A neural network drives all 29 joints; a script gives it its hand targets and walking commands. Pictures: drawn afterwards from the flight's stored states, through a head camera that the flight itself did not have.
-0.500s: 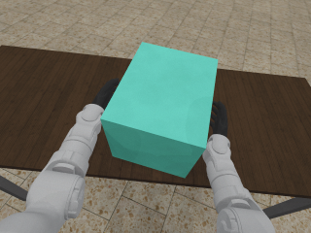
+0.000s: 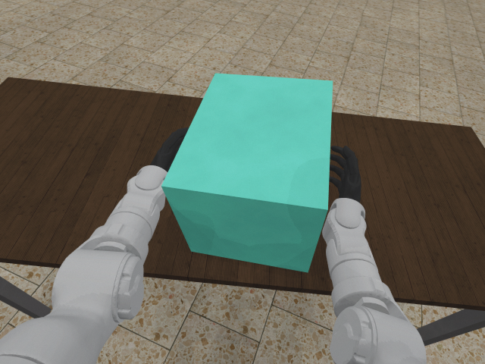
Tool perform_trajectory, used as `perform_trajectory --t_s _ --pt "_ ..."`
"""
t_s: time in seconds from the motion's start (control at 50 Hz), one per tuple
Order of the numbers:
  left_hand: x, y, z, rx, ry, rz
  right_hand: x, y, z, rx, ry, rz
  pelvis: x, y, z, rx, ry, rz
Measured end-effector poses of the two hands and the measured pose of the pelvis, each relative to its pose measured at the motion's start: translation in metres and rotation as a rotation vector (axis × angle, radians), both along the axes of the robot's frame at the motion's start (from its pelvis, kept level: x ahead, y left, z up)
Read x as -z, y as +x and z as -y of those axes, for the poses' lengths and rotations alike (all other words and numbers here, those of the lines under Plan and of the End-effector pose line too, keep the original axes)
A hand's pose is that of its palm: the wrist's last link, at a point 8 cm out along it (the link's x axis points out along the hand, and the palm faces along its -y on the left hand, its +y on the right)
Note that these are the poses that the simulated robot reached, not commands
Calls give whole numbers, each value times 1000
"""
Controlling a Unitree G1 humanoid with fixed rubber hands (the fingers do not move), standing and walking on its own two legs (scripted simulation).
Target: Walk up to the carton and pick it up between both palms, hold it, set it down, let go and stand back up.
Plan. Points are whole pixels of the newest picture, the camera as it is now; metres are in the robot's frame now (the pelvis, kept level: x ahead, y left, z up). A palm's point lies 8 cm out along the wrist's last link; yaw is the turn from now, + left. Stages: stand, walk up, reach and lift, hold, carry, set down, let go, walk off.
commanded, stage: reach and lift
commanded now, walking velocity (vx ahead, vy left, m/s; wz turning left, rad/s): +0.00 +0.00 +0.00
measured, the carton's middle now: (259, 168) +0.45 -0.04 +0.05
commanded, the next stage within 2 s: none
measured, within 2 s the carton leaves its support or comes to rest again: neither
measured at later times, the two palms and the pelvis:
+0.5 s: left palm (168, 165) +0.43 +0.13 +0.07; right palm (344, 203) +0.37 -0.19 +0.05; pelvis +0.01 +0.00 +0.00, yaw +0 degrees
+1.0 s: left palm (167, 160) +0.42 +0.13 +0.09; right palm (351, 201) +0.36 -0.19 +0.08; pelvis +0.00 +0.00 +0.00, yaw +0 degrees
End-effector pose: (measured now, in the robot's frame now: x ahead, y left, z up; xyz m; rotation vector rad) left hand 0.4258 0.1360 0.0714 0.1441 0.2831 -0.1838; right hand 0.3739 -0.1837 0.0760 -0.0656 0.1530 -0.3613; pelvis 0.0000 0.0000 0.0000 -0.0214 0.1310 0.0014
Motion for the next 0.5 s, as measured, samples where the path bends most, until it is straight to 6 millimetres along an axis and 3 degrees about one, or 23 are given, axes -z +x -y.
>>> perform_trajectory --t_s 0.24,0.5 --pt "7 14 0 7 10 0 17 7 -2 15 16 -31 0 13 -2 0 -2 -15" --pt "5 8 6 14 -1 15 21 -6 2 46 46 -6 0 9 -1 0 -2 -9"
